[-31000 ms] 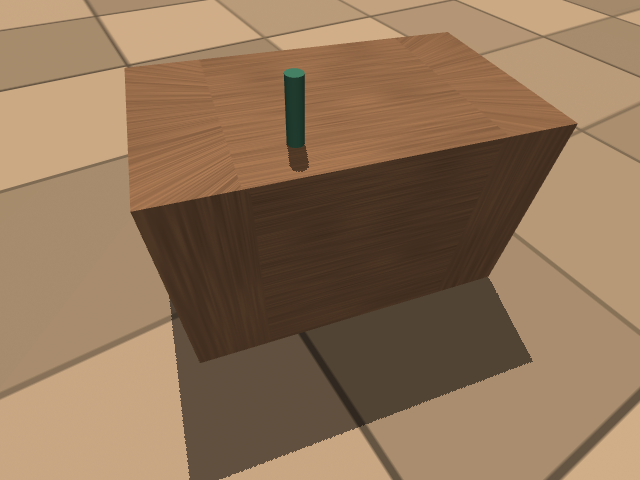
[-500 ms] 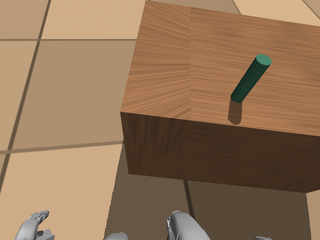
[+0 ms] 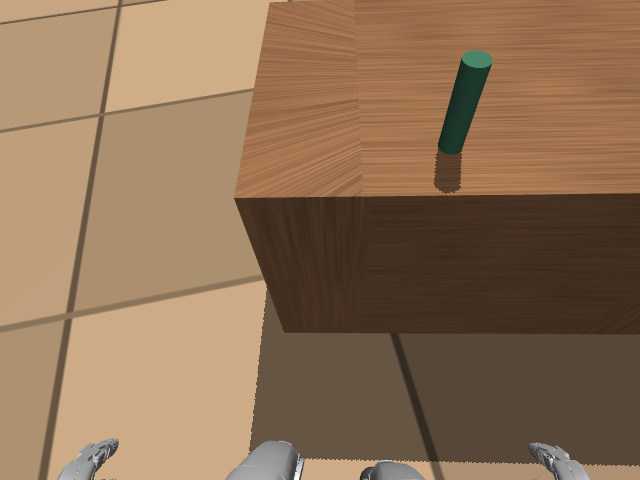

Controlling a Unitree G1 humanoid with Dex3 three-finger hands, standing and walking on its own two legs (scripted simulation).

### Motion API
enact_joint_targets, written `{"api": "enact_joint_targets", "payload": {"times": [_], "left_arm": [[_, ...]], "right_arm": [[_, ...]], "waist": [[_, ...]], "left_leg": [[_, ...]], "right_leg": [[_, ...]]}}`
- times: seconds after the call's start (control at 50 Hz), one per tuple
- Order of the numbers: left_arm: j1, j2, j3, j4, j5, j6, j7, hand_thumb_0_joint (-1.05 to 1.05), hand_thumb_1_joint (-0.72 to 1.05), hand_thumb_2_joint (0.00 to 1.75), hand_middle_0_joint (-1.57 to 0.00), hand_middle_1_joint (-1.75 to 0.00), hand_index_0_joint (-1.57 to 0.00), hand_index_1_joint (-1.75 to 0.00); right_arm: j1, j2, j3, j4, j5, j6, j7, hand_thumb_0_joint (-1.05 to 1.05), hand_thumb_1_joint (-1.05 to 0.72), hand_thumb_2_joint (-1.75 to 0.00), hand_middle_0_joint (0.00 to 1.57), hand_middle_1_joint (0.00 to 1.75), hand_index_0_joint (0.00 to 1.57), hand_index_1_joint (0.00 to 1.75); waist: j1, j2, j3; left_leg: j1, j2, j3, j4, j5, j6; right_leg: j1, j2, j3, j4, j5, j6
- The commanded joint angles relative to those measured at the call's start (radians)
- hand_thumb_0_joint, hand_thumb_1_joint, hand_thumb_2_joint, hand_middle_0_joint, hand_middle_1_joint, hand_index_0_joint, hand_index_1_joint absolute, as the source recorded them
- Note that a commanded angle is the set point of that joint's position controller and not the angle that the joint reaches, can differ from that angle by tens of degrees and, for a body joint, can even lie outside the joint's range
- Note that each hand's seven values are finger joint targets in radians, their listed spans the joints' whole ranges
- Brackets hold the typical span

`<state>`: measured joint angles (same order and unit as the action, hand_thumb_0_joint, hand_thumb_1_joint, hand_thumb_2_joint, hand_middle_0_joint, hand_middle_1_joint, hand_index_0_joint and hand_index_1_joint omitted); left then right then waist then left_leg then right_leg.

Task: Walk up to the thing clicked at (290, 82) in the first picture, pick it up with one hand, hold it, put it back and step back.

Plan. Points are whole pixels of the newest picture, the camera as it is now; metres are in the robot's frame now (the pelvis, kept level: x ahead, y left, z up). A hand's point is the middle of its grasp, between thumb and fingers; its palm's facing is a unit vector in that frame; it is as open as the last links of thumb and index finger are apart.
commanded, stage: step back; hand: right
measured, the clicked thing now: (462, 107) +0.66 -0.22 +0.02
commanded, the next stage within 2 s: none
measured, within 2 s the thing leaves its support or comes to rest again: neither
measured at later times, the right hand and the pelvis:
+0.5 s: hand out of the picture -0.02 -0.24 -0.12, palm faces -0.06 +0.89 -0.45, open 7.4 cm; pelvis -0.15 +0.02 +0.00, yaw -1 degrees
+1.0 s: hand out of the picture -0.25 -0.28 -0.17, palm faces -0.11 +0.91 -0.39, open 7.4 cm; pelvis -0.31 -0.01 -0.02, yaw +3 degrees
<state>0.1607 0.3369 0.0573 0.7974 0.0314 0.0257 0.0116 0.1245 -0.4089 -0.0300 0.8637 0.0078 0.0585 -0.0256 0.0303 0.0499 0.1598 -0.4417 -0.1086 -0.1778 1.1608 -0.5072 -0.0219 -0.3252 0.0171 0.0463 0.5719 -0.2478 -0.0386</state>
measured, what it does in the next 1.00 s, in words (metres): walks backwards: left foot, then right foot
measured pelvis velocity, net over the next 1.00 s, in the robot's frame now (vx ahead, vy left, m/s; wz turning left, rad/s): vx -0.31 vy -0.01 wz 0.05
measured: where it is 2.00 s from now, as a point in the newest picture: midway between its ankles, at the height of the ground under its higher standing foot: outside the picture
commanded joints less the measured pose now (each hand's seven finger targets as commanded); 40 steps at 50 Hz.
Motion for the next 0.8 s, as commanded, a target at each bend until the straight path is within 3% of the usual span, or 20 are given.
{"api": "enact_joint_targets", "payload": {"times": [0.0, 0.06, 0.14, 0.16, 0.18, 0.2, 0.22, 0.24, 0.28, 0.32, 0.4, 0.5, 0.6, 0.62, 0.64, 0.66, 0.68, 0.74, 0.76, 0.78], "left_arm": [[0.054, 0.239, 0.079, -0.088, 0.006, -0.015, 0.030, 0.00, 0.90, 0.90, -0.20, -0.30, -0.20, -0.30], [0.033, 0.267, 0.083, -0.103, 0.001, -0.006, 0.031, 0.00, 0.90, 0.90, -0.20, -0.30, -0.20, -0.30], [-0.061, 0.286, 0.079, -0.130, -0.011, 0.011, 0.016, 0.00, 0.90, 0.90, -0.20, -0.30, -0.20, -0.30], [-0.059, 0.261, 0.069, -0.133, -0.013, 0.017, 0.012, 0.00, 0.90, 0.90, -0.20, -0.30, -0.20, -0.30], [-0.053, 0.224, 0.060, -0.139, -0.018, 0.019, 0.011, 0.00, 0.90, 0.90, -0.20, -0.30, -0.20, -0.30], [-0.081, 0.218, 0.066, -0.134, -0.023, 0.018, 0.019, 0.00, 0.90, 0.90, -0.20, -0.30, -0.20, -0.30], [-0.102, 0.250, 0.086, -0.121, -0.008, 0.022, 0.031, 0.00, 0.90, 0.90, -0.20, -0.30, -0.20, -0.30], [-0.076, 0.267, 0.088, -0.100, -0.008, 0.024, 0.028, 0.00, 0.90, 0.90, -0.20, -0.30, -0.20, -0.30], [0.003, 0.246, 0.088, -0.054, -0.025, 0.026, 0.017, 0.00, 0.90, 0.90, -0.20, -0.30, -0.20, -0.30], [0.067, 0.244, 0.089, -0.032, -0.020, 0.029, 0.006, 0.00, 0.90, 0.90, -0.20, -0.30, -0.20, -0.30], [0.066, 0.223, 0.080, -0.037, -0.005, 0.013, 0.007, 0.00, 0.90, 0.90, -0.20, -0.30, -0.20, -0.30], [0.067, 0.220, 0.063, -0.038, -0.007, 0.006, 0.003, 0.00, 0.90, 0.90, -0.20, -0.30, -0.20, -0.30], [0.256, 0.227, 0.075, 0.070, -0.004, 0.004, -0.008, 0.00, 0.90, 0.90, -0.20, -0.30, -0.20, -0.30], [0.231, 0.270, 0.089, 0.064, 0.012, 0.003, -0.008, 0.00, 0.90, 0.90, -0.20, -0.30, -0.20, -0.30], [0.190, 0.355, 0.110, 0.027, 0.023, -0.001, -0.010, 0.00, 0.90, 0.90, -0.20, -0.30, -0.20, -0.30], [0.073, 0.453, 0.125, -0.023, 0.028, 0.005, -0.007, 0.00, 0.90, 0.90, -0.20, -0.30, -0.20, -0.30], [-0.009, 0.431, 0.120, -0.051, 0.020, 0.000, -0.002, 0.00, 0.90, 0.90, -0.20, -0.30, -0.20, -0.30], [-0.112, 0.270, 0.084, -0.071, 0.013, -0.009, 0.008, 0.00, 0.90, 0.90, -0.20, -0.30, -0.20, -0.30], [-0.088, 0.259, 0.090, -0.064, 0.009, -0.007, 0.006, 0.00, 0.90, 0.90, -0.20, -0.30, -0.20, -0.30], [-0.038, 0.266, 0.092, -0.069, 0.013, -0.009, 0.006, 0.00, 0.90, 0.90, -0.20, -0.30, -0.20, -0.30]], "right_arm": [[0.024, -0.146, -0.045, -0.076, -0.006, -0.034, -0.022, 0.00, -0.90, -0.90, 0.20, 0.30, 0.20, 0.30], [0.057, -0.160, -0.055, -0.067, -0.017, -0.039, -0.017, 0.00, -0.90, -0.90, 0.20, 0.30, 0.20, 0.30], [0.168, -0.163, -0.071, -0.015, -0.029, -0.043, 0.001, 0.00, -0.90, -0.90, 0.20, 0.30, 0.20, 0.30], [0.165, -0.179, -0.079, -0.017, -0.037, -0.047, 0.001, 0.00, -0.90, -0.90, 0.20, 0.30, 0.20, 0.30], [0.153, -0.242, -0.093, -0.027, -0.055, -0.050, 0.002, 0.00, -0.90, -0.90, 0.20, 0.30, 0.20, 0.30], [0.077, -0.319, -0.105, -0.047, -0.058, -0.047, 0.010, 0.00, -0.90, -0.90, 0.20, 0.30, 0.20, 0.30], [0.050, -0.352, -0.112, -0.063, -0.057, -0.047, 0.011, 0.00, -0.90, -0.90, 0.20, 0.30, 0.20, 0.30], [0.006, -0.311, -0.106, -0.067, -0.057, -0.051, 0.005, 0.00, -0.90, -0.90, 0.20, 0.30, 0.20, 0.30], [-0.087, -0.222, -0.075, -0.093, -0.063, -0.056, 0.000, 0.00, -0.90, -0.90, 0.20, 0.30, 0.20, 0.30], [-0.075, -0.196, -0.077, -0.091, -0.053, -0.060, 0.000, 0.00, -0.90, -0.90, 0.20, 0.30, 0.20, 0.30], [0.030, -0.176, -0.084, -0.080, -0.035, -0.059, -0.003, 0.00, -0.90, -0.90, 0.20, 0.30, 0.20, 0.30], [0.043, -0.224, -0.098, -0.102, -0.042, -0.042, -0.001, 0.00, -0.90, -0.90, 0.20, 0.30, 0.20, 0.30], [-0.058, -0.250, -0.096, -0.128, -0.032, -0.008, 0.007, 0.00, -0.90, -0.90, 0.20, 0.30, 0.20, 0.30], [-0.055, -0.205, -0.084, -0.131, -0.021, -0.007, 0.009, 0.00, -0.90, -0.90, 0.20, 0.30, 0.20, 0.30], [-0.049, -0.143, -0.066, -0.150, -0.013, -0.011, 0.006, 0.00, -0.90, -0.90, 0.20, 0.30, 0.20, 0.30], [-0.088, -0.173, -0.085, -0.148, -0.021, -0.009, -0.014, 0.00, -0.90, -0.90, 0.20, 0.30, 0.20, 0.30], [-0.062, -0.222, -0.101, -0.127, -0.020, -0.007, -0.015, 0.00, -0.90, -0.90, 0.20, 0.30, 0.20, 0.30], [0.066, -0.172, -0.072, -0.056, -0.003, -0.020, -0.006, 0.00, -0.90, -0.90, 0.20, 0.30, 0.20, 0.30], [0.087, -0.149, -0.061, -0.051, -0.009, -0.025, -0.012, 0.00, -0.90, -0.90, 0.20, 0.30, 0.20, 0.30], [0.083, -0.152, -0.058, -0.054, -0.014, -0.030, -0.015, 0.00, -0.90, -0.90, 0.20, 0.30, 0.20, 0.30]], "waist": [[0.036, -0.227, -0.240], [0.026, -0.290, -0.245], [-0.046, -0.254, -0.279], [-0.051, -0.179, -0.262], [-0.052, 0.023, -0.247], [-0.049, 0.196, -0.194], [-0.079, 0.188, -0.153], [-0.049, 0.153, -0.104], [0.020, 0.072, -0.073], [0.036, 0.072, -0.077], [-0.031, 0.094, -0.166], [-0.064, 0.145, -0.257], [0.024, 0.131, -0.270], [0.018, -0.001, -0.201], [0.015, -0.253, -0.133], [0.058, -0.367, -0.068], [0.017, -0.340, 0.009], [-0.079, -0.189, -0.051], [-0.070, -0.200, -0.088], [-0.034, -0.206, -0.113]], "left_leg": [[-0.111, 0.036, 0.044, -0.168, -0.026, -0.024], [0.006, 0.079, 0.092, -0.337, -0.019, -0.010], [0.229, 0.075, 0.184, -0.651, 0.218, 0.036], [0.254, 0.107, 0.123, -0.722, 0.307, 0.053], [0.281, 0.284, -0.126, -0.775, 0.384, 0.119], [0.205, 0.456, -0.324, -0.858, 0.431, 0.241], [0.045, 0.526, -0.409, -0.887, 0.405, 0.324], [0.020, 0.514, -0.361, -0.888, 0.376, 0.328], [0.048, 0.368, -0.126, -0.854, 0.431, 0.232], [0.133, 0.310, -0.060, -0.836, 0.411, 0.195], [0.390, 0.328, -0.034, -0.760, 0.544, 0.239], [0.433, 0.374, -0.028, -0.715, 0.522, 0.271], [0.176, 0.331, 0.021, -0.648, 0.333, 0.176], [0.036, 0.248, 0.051, -0.548, 0.188, 0.114], [-0.145, 0.062, 0.108, -0.368, -0.006, 0.041], [-0.080, 0.025, 0.058, -0.129, -0.115, 0.006], [-0.013, 0.068, -0.015, 0.005, -0.076, 0.007], [-0.042, -0.028, 0.008, 0.037, 0.073, 0.018], [-0.047, -0.029, 0.023, 0.044, 0.080, 0.011], [-0.051, -0.031, 0.044, 0.043, 0.070, 0.003]], "right_leg": [[0.374, -0.238, 0.183, -0.062, 0.592, -0.189], [0.299, -0.271, 0.205, -0.048, 0.569, -0.189], [0.142, -0.223, 0.170, 0.019, 0.346, -0.115], [0.077, -0.185, 0.162, 0.055, 0.231, -0.073], [-0.063, -0.069, 0.126, 0.205, 0.012, -0.026], [-0.156, 0.097, 0.034, 0.406, -0.353, 0.009], [-0.093, 0.103, 0.153, 0.595, -0.434, 0.018], [-0.106, 0.082, 0.167, 0.682, -0.378, 0.016], [-0.153, 0.111, 0.190, 0.743, -0.268, 0.014], [-0.184, 0.122, 0.168, 0.740, -0.190, 0.031], [-0.225, 0.090, 0.139, 0.594, -0.207, 0.089], [-0.085, 0.009, 0.047, 0.265, -0.269, 0.090], [0.204, -0.006, -0.051, -0.142, -0.050, 0.019], [0.180, -0.073, 0.110, -0.183, -0.111, -0.010], [0.125, -0.259, 0.414, -0.278, -0.224, -0.085], [-0.157, -0.439, 0.565, -0.365, -0.248, -0.239], [-0.311, -0.461, 0.575, -0.405, -0.306, -0.257], [-0.090, -0.209, 0.127, -0.192, 0.185, -0.115], [-0.036, -0.174, 0.082, -0.162, 0.228, -0.094], [0.022, -0.176, 0.094, -0.142, 0.257, -0.108]]}}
